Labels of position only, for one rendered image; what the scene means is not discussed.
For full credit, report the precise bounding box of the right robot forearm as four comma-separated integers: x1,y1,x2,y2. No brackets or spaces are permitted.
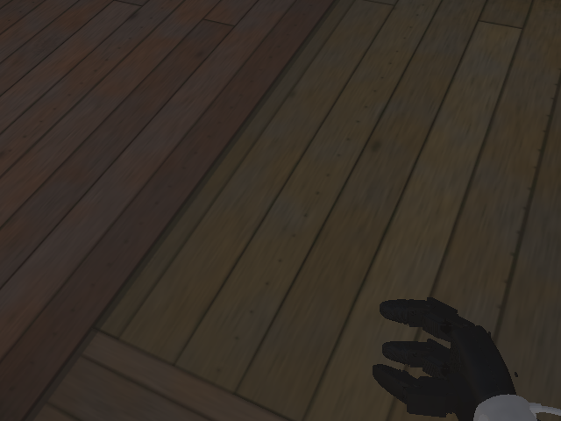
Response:
473,394,541,421

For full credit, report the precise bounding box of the right robot hand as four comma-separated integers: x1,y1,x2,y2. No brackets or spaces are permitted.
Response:
373,297,518,421

